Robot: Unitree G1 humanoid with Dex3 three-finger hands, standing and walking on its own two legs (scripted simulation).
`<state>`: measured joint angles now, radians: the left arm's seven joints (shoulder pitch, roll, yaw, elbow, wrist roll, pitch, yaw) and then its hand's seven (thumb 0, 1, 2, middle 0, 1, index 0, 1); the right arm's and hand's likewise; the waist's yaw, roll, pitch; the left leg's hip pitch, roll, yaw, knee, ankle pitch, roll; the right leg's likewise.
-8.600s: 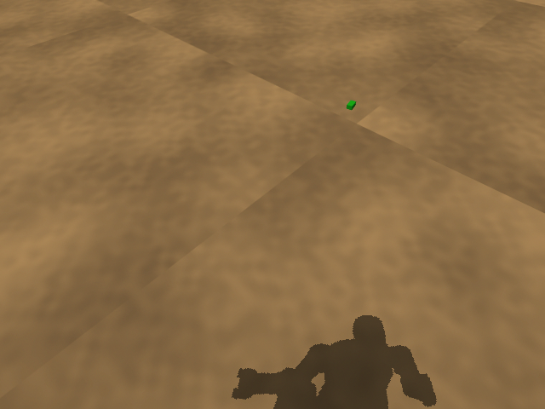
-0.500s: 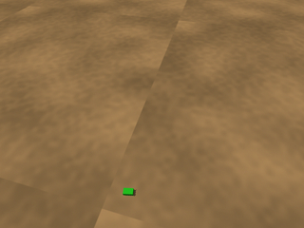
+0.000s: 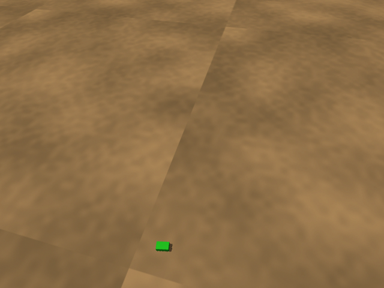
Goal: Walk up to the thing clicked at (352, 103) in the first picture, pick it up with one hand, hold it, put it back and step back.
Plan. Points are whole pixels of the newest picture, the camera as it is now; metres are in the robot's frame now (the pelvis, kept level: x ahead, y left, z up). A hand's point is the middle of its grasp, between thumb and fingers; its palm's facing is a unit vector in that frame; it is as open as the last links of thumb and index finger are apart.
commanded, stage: stand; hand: left
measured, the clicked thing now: (162, 246) +0.43 +0.21 -0.77
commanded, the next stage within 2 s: none
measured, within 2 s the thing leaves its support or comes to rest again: neither
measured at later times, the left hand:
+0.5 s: hand out of the picture +0.06 +0.26 -0.16, palm faces -0.02 -0.94 -0.34, open 7.3 cm
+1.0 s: hand out of the picture +0.05 +0.26 -0.16, palm faces -0.02 -0.94 -0.34, open 7.3 cm
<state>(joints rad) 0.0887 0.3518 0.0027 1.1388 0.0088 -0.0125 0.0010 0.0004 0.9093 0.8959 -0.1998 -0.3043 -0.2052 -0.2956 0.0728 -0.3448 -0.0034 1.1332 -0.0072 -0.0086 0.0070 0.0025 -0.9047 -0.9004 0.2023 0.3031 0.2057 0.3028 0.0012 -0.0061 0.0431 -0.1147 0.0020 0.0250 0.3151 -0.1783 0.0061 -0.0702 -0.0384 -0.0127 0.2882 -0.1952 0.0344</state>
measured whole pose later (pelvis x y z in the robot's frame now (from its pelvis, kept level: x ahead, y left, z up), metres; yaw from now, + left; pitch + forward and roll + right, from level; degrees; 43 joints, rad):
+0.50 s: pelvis +0.00 +0.00 +0.00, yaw +0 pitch -2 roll +0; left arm 0.11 0.35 0.00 1.14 0.01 -0.01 0.00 0.00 0.91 0.90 -0.20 -0.30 -0.21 -0.30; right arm 0.09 -0.35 0.00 1.14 -0.01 0.00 0.01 0.00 -0.90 -0.90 0.20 0.30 0.21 0.30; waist 0.00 -0.01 0.04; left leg -0.11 0.00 0.02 0.31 -0.17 0.01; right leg -0.07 -0.04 -0.02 0.28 -0.19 0.04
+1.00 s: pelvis -0.01 +0.00 +0.00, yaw +1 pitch -2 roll +0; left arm 0.13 0.35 0.00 1.13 0.01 -0.01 0.00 0.00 0.91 0.90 -0.20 -0.30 -0.21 -0.30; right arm 0.11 -0.35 0.00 1.14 -0.01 -0.01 0.01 0.00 -0.90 -0.90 0.20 0.30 0.21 0.30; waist 0.00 -0.01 0.05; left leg -0.12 0.00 0.02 0.31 -0.17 0.01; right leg -0.07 -0.04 -0.02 0.30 -0.19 0.04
